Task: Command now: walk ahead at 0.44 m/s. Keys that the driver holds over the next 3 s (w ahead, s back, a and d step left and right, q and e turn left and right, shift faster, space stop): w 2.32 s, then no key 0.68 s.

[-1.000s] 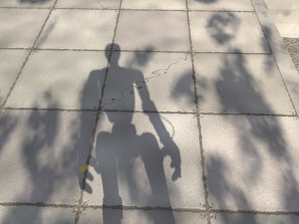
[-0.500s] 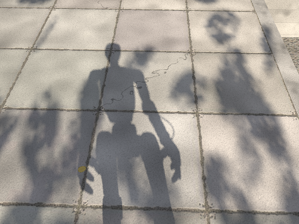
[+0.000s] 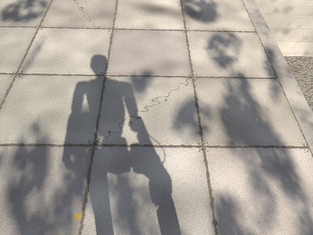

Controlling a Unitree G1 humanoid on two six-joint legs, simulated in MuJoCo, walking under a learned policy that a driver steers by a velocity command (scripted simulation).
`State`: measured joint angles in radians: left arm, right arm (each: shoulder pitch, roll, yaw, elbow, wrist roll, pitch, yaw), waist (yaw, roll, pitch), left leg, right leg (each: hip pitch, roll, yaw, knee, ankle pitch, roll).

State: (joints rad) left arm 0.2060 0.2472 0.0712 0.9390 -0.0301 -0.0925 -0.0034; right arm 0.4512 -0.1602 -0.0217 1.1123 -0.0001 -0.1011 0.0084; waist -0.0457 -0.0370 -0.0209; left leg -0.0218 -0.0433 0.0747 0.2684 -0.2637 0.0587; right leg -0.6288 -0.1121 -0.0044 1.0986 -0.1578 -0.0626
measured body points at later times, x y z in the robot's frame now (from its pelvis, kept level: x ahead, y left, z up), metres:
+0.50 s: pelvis +0.29 -0.07 +0.00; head +0.31 -0.07 +0.45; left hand +0.32 +0.19 -0.14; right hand +0.39 -0.33 -0.13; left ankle +0.31 +0.10 -0.66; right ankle +0.32 -0.14 -0.75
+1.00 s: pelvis +0.58 +0.01 +0.00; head +0.60 +0.03 +0.44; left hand +0.64 +0.28 -0.15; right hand +0.66 -0.25 -0.13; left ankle +0.62 +0.09 -0.75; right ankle +0.52 -0.15 -0.65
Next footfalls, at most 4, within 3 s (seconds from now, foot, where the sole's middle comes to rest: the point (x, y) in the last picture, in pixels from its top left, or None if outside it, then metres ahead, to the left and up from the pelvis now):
0.26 right None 0.36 -0.14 -0.78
0.84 left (129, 207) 0.67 0.10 -0.78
1.40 right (176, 148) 0.99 -0.14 -0.78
1.96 left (131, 107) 1.30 0.10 -0.78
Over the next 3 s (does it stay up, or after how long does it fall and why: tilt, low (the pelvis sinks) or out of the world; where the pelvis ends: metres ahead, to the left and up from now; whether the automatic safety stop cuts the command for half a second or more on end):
stays up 1.52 -0.03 -0.01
